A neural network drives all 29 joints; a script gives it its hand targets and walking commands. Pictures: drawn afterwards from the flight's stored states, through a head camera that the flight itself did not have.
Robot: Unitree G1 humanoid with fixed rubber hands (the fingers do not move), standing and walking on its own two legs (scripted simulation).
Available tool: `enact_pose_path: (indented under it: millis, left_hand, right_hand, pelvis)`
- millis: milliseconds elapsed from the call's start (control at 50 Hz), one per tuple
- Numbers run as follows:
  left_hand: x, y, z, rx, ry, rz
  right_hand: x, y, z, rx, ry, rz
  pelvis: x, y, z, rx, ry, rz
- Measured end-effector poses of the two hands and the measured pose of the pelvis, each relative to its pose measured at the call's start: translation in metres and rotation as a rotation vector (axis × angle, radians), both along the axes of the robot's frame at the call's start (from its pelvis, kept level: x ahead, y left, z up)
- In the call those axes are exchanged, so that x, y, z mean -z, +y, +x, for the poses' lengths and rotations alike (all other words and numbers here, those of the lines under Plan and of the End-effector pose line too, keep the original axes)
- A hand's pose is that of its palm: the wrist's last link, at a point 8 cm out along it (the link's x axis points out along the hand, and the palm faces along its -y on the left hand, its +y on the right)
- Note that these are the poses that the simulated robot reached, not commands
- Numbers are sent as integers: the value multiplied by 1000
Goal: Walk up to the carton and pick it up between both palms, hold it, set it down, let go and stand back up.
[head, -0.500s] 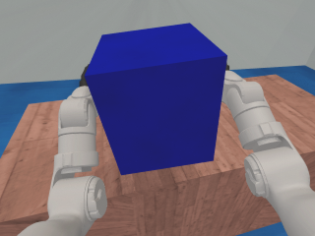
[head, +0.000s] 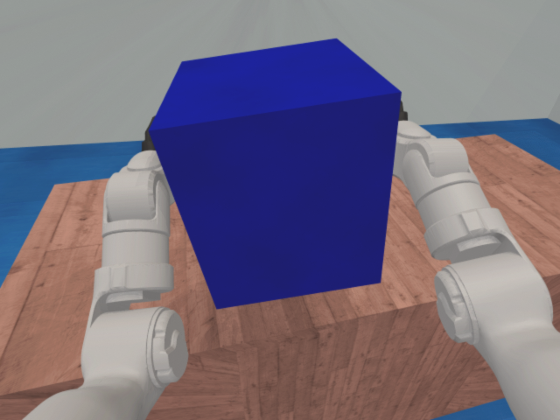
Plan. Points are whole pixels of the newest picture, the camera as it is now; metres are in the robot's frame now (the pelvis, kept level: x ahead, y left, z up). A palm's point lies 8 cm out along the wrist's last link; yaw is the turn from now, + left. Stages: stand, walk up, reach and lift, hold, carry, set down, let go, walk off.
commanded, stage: hold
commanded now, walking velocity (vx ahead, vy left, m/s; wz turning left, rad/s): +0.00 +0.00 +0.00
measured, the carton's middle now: (278, 169) +0.38 -0.01 +0.24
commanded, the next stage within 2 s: none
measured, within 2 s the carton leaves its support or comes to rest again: neither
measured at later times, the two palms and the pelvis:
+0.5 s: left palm (156, 162) +0.37 +0.15 +0.26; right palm (393, 133) +0.38 -0.16 +0.29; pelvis +0.00 +0.00 +0.00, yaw -1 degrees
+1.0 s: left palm (158, 160) +0.38 +0.15 +0.26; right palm (391, 134) +0.38 -0.16 +0.28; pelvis +0.01 +0.00 +0.00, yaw +0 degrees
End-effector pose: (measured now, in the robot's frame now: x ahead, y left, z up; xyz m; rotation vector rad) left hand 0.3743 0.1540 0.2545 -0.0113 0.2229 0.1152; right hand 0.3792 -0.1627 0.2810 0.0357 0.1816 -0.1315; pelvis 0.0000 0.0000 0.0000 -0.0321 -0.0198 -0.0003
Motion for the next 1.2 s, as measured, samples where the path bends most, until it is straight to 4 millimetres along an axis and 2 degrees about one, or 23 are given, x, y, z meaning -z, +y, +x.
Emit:
enact_pose_path:
  millis: [420, 640, 920, 1200]
  left_hand:
    - [-3, -2, -5, -10, -3, -8]
    - [-13, 5, -2, -15, -30, -45]
    - [-1, 2, 3, 2, -9, 2]
    - [-5, 1, 1, -13, -23, -31]
  right_hand:
    - [-1, -2, -3, -4, -1, 9]
    - [-17, 5, 0, -10, -25, -18]
    - [0, 1, 3, -4, 4, -8]
    - [-3, 1, 1, -7, -7, -21]
  pelvis:
    - [0, -1, 0, 9, -11, 1]
    - [0, -7, 3, 6, 3, 5]
    - [0, -2, 8, -2, 7, -1]
    - [-1, -3, 11, 11, -2, 3]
